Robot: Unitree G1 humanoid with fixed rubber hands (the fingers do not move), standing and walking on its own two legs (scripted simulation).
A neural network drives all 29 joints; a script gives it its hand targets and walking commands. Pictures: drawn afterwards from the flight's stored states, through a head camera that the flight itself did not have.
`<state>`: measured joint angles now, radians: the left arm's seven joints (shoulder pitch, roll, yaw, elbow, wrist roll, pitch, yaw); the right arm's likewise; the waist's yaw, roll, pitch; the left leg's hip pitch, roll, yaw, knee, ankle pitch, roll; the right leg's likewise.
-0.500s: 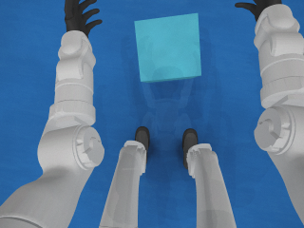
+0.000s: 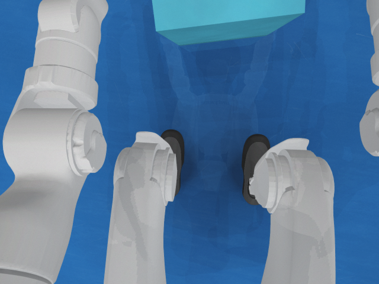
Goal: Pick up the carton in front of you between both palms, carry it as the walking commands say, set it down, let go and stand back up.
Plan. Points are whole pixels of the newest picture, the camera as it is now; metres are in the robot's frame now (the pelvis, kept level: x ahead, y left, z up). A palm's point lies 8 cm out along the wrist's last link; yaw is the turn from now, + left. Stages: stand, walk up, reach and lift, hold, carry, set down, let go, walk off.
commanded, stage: reach and lift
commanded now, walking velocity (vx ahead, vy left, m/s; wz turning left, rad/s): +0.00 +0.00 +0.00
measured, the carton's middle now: out of the picture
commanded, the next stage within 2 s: none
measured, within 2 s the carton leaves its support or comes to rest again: leaves its support in 1.08 s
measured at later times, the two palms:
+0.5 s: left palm out of the picture +0.57 +0.18 -0.22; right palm out of the picture +0.59 -0.17 -0.22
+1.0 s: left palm out of the picture +0.57 +0.15 -0.22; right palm out of the picture +0.59 -0.15 -0.22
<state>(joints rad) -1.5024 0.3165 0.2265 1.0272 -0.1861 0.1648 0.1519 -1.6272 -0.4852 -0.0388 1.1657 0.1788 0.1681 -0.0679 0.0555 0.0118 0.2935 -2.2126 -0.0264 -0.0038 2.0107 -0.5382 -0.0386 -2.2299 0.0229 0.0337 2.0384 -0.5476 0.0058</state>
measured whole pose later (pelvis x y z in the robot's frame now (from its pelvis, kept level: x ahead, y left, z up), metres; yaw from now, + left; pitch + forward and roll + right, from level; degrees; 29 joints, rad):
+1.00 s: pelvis +0.00 +0.00 -0.06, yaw -1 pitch +33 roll +2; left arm -1.56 0.28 0.30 0.99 -0.07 0.22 0.06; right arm -1.65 -0.37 -0.14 1.10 0.08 0.22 -0.03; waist 0.04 0.00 0.50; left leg -2.21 -0.03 -0.01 2.25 -0.61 -0.04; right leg -2.23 0.03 0.02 2.27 -0.61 0.00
